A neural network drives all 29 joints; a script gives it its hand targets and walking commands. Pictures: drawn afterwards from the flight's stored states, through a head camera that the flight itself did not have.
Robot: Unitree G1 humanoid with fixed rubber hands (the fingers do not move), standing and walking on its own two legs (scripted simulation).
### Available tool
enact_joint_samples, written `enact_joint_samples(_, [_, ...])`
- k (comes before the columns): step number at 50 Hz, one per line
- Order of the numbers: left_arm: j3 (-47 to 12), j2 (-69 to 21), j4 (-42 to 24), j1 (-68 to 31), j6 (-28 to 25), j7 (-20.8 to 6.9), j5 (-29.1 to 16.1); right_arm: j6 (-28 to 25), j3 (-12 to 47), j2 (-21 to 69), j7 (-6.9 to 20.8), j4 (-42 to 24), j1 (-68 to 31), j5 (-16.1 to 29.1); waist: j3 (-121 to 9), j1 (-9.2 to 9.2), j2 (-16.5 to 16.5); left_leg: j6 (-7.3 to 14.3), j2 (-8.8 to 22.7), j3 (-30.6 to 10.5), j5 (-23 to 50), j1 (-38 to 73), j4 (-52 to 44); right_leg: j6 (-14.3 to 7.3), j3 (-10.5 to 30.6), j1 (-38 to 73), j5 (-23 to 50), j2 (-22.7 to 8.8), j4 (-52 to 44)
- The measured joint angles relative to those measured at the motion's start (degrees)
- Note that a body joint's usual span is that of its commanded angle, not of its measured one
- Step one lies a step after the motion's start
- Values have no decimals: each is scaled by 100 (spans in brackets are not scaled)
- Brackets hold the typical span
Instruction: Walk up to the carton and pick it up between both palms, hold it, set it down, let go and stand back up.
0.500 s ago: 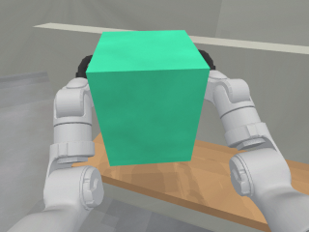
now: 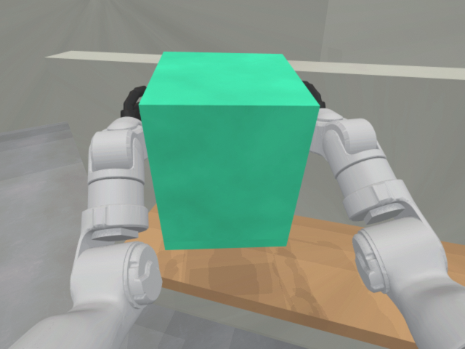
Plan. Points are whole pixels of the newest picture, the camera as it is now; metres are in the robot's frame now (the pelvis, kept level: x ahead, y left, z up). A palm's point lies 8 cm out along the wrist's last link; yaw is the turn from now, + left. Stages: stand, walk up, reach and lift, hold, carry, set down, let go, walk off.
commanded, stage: hold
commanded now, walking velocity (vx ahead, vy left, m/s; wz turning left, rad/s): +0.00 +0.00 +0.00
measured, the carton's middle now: (225, 149) +0.35 -0.01 +0.25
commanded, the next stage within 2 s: none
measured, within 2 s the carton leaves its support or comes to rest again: neither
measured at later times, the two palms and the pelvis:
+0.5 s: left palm (133, 127) +0.36 +0.13 +0.30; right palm (321, 113) +0.34 -0.17 +0.31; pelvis -0.02 +0.01 +0.00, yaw +0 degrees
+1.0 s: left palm (120, 146) +0.36 +0.15 +0.27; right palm (302, 128) +0.35 -0.14 +0.28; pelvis -0.01 -0.01 +0.00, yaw +2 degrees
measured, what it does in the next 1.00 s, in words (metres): stands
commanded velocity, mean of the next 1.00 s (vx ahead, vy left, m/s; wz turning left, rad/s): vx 0.00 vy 0.00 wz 0.00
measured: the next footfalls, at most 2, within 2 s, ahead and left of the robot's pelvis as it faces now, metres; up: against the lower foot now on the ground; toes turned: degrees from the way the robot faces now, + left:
none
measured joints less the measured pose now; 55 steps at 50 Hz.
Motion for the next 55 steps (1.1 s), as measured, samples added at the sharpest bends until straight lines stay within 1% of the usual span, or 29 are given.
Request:
enact_joint_samples(4, [-29,41,-207,120,50,-32,-64,11,-52,78,-69,-173,101,5,66,24,-98,-29,8,-51,13,9,20,-23,-43,30,9,11,3])
enact_joint_samples(8, [-80,118,-225,125,80,-84,-77,69,-262,203,-99,-168,50,-104,111,11,-214,-43,-14,-111,63,-69,42,-33,-99,-34,28,-8,38])
enact_joint_samples(12, [-368,214,-532,291,64,-56,-211,88,-443,268,-156,-436,84,-161,77,-98,-261,-53,-48,-204,90,-220,117,-26,-186,-124,51,-35,49])
enact_joint_samples(15, [-386,226,-466,234,21,-45,-225,105,-713,356,-158,-416,24,-257,17,-183,-287,-36,-83,-222,114,-264,125,-9,-203,-175,48,-68,88])
enact_joint_samples(18, [-350,212,-265,66,-6,-43,-177,134,-860,342,-136,-280,-106,-297,-11,-208,-285,-12,-107,-161,131,-276,118,16,-146,-234,40,-93,153])
enact_joint_samples(22, [-206,129,122,-205,-16,-34,16,97,-840,207,3,208,-388,-311,0,-139,-221,32,-122,-6,151,-224,66,52,3,-281,41,-111,225])
enact_joint_samples(28, [-66,90,772,-564,-145,59,86,12,-641,8,220,820,-712,-347,-60,11,-8,75,-131,117,165,-287,22,86,120,-406,44,-120,260])
enact_joint_samples(31, [12,107,1060,-714,-261,82,85,-9,-540,-44,258,926,-763,-367,-98,89,68,71,-116,117,175,-330,-8,77,122,-440,61,-108,213])
enact_joint_samples(33, [11,124,1115,-737,-302,90,75,-48,-464,-58,267,912,-729,-344,-123,138,89,54,-95,107,174,-339,-35,62,114,-436,77,-88,157])
enact_joint_samples(36, [-6,153,983,-635,-336,93,-5,-100,-290,-54,224,708,-575,-269,-157,173,89,21,-54,66,160,-344,-52,31,79,-398,95,-50,68])
enact_joint_samples(39, [-37,178,714,-446,-315,73,-101,-110,-190,-3,91,412,-367,-165,-137,157,50,-17,-15,-7,126,-295,-39,-4,16,-287,99,-12,-17])
enact_joint_samples(45, [-47,186,76,21,-60,-87,-94,-58,-74,148,-111,29,-1,28,14,32,-130,-76,24,-130,67,-114,9,-56,-92,-33,58,32,-63])
enact_joint_samples(47, [-105,185,-156,207,12,-101,-139,-17,-31,182,-170,-150,139,60,41,0,-197,-83,24,-151,53,-94,36,-62,-109,-7,40,36,-36])
enact_joint_samples(50, [-265,203,-504,451,92,-89,-196,39,-123,266,-235,-425,307,35,69,-94,-276,-84,10,-201,39,-115,109,-60,-154,1,19,29,8])
enact_joint_samples(55, [-476,238,-625,491,99,-47,-245,138,-525,364,-233,-569,283,-97,78,-216,-332,-59,-39,-213,44,-196,205,-28,-166,-75,7,-12,109])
